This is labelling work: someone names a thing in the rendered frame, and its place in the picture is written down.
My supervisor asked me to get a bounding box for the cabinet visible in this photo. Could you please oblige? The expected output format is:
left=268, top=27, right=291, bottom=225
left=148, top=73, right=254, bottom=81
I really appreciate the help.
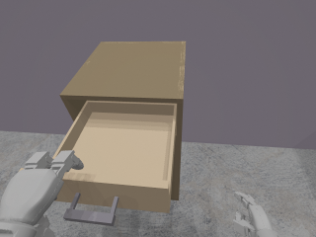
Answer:
left=59, top=40, right=186, bottom=200

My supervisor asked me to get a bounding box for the robot right hand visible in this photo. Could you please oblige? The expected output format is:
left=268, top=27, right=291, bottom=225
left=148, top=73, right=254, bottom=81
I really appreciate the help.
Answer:
left=233, top=191, right=274, bottom=237

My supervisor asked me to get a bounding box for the drawer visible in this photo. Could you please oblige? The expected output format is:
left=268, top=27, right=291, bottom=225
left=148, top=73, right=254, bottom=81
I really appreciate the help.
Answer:
left=19, top=100, right=177, bottom=213

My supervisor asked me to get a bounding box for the handle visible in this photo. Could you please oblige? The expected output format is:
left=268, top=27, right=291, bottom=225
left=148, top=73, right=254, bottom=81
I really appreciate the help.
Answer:
left=63, top=193, right=119, bottom=226

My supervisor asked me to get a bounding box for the robot left hand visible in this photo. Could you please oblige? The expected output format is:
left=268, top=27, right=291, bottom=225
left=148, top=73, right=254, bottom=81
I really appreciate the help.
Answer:
left=0, top=150, right=84, bottom=237

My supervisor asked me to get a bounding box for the left robot forearm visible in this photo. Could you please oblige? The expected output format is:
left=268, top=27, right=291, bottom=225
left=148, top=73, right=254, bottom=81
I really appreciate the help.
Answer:
left=0, top=220, right=37, bottom=237

